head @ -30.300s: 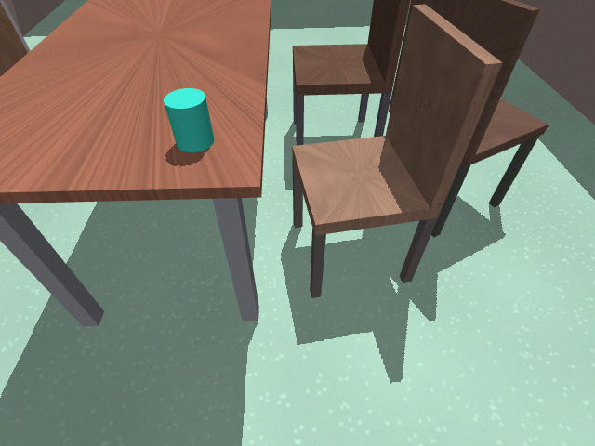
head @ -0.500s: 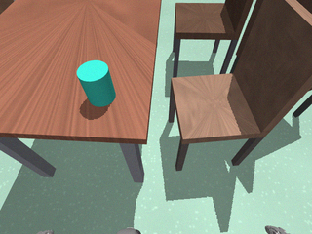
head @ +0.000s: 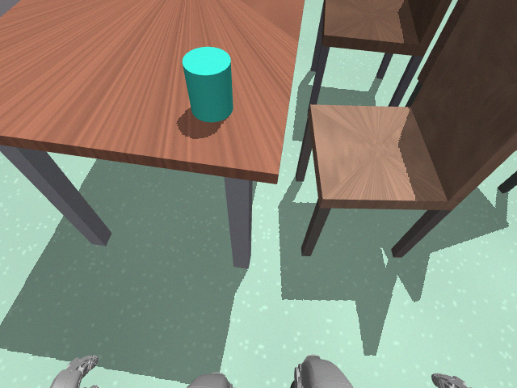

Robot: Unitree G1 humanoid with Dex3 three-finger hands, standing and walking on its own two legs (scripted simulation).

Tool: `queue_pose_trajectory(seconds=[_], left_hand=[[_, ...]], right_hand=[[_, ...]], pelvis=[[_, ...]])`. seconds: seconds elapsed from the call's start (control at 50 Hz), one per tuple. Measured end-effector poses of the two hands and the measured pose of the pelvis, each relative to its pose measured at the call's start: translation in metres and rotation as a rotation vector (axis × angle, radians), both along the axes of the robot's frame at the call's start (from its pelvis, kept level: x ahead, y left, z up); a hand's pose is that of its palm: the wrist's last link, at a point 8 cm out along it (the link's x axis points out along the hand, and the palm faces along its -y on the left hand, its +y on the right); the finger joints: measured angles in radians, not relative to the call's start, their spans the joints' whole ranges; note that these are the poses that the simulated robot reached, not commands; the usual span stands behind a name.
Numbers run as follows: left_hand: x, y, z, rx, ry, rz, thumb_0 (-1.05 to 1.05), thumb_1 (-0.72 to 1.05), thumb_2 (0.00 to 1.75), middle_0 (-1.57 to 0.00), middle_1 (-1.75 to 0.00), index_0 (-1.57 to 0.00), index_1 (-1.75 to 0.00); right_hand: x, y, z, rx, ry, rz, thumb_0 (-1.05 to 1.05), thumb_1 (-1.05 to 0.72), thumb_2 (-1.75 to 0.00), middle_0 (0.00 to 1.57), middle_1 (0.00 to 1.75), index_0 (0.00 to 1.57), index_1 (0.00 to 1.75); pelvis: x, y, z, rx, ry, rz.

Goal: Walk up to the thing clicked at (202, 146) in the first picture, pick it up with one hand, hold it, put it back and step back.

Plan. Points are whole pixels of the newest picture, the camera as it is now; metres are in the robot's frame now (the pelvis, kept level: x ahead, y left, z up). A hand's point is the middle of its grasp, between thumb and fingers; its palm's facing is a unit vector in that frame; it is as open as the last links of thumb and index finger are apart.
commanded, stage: step back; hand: left
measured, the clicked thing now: (209, 85) +0.64 +0.14 +0.06
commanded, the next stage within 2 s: none
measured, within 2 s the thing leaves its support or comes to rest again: neither
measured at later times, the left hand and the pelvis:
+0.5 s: hand out of the picture -0.06 +0.26 -0.11, palm faces -0.11 -0.89 -0.45, open 7.4 cm; pelvis -0.14 -0.01 +0.01, yaw -8 degrees
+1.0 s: hand out of the picture -0.18 +0.29 -0.14, palm faces -0.08 -0.92 -0.37, open 7.4 cm; pelvis -0.29 +0.03 +0.01, yaw -6 degrees
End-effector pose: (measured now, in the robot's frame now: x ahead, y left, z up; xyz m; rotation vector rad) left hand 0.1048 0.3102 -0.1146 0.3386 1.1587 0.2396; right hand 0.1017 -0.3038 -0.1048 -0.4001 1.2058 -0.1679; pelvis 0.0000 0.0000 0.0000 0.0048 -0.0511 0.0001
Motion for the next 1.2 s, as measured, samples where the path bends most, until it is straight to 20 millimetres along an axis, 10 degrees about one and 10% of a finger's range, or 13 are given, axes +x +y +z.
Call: queue_pose_trajectory(seconds=[0.18, 0.44, 0.6, 0.76, 0.98, 1.2], left_hand=[[-0.060, 0.013, 0.011, 0.004, 0.049, -0.014, 0.01, 0.90, 0.89, -0.20, -0.30, -0.21, -0.30], [-0.154, -0.011, 0.029, 0.065, 0.095, -0.093, 0.01, 0.90, 0.89, -0.20, -0.30, -0.21, -0.30], [-0.151, -0.005, 0.050, 0.100, -0.011, -0.124, 0.01, 0.90, 0.89, -0.20, -0.31, -0.21, -0.30], [-0.164, 0.018, 0.021, 0.045, -0.140, -0.120, 0.01, 0.90, 0.89, -0.20, -0.31, -0.21, -0.30], [-0.273, 0.026, 0.011, -0.014, 0.005, -0.083, 0.01, 0.90, 0.89, -0.20, -0.30, -0.21, -0.30], [-0.392, 0.013, 0.019, 0.043, 0.103, -0.098, 0.01, 0.90, 0.89, -0.20, -0.30, -0.21, -0.30]], right_hand=[[-0.031, 0.002, 0.030, -0.033, -0.086, -0.027, 0.00, -0.91, -0.89, 0.21, 0.30, 0.21, 0.31], [-0.132, -0.015, -0.011, 0.068, -0.099, -0.143, 0.00, -0.91, -0.89, 0.21, 0.30, 0.20, 0.30], [-0.231, -0.014, -0.016, 0.043, 0.055, -0.168, 0.00, -0.91, -0.89, 0.21, 0.30, 0.20, 0.30], [-0.289, 0.011, -0.013, -0.020, 0.101, -0.114, 0.00, -0.91, -0.89, 0.21, 0.30, 0.20, 0.30], [-0.314, 0.022, 0.026, -0.043, -0.050, -0.087, 0.00, -0.91, -0.89, 0.21, 0.30, 0.21, 0.31], [-0.363, 0.006, -0.004, 0.030, -0.140, -0.120, 0.00, -0.91, -0.89, 0.21, 0.30, 0.20, 0.30]], pelvis=[[-0.042, 0.006, 0.016, -0.026, 0.028, -0.053], [-0.124, -0.007, 0.005, 0.009, -0.009, -0.133], [-0.166, 0.002, 0.013, 0.024, 0.037, -0.090], [-0.224, 0.026, -0.005, 0.035, -0.002, -0.032], [-0.286, 0.033, 0.013, -0.021, 0.021, -0.088], [-0.366, 0.019, 0.002, -0.009, -0.007, -0.138]])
